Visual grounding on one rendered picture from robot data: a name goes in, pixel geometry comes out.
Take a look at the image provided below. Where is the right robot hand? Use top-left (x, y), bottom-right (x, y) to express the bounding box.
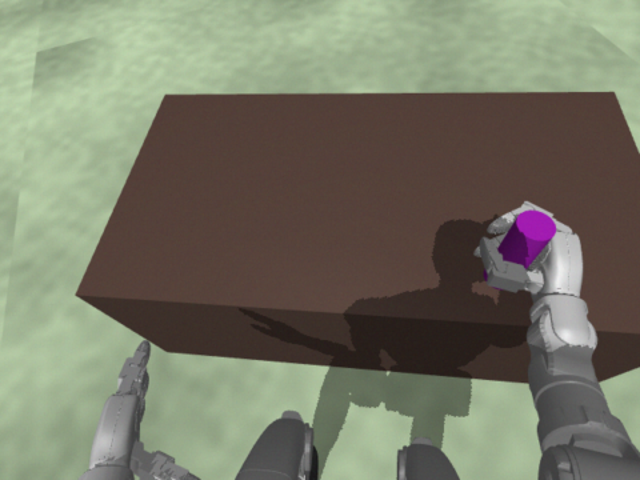
top-left (473, 201), bottom-right (583, 303)

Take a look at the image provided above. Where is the right robot arm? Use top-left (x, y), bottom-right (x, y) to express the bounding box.
top-left (527, 293), bottom-right (640, 480)

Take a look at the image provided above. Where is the can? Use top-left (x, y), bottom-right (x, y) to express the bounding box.
top-left (483, 210), bottom-right (556, 290)

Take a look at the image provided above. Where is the left robot hand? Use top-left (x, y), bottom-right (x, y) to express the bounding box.
top-left (89, 340), bottom-right (201, 480)

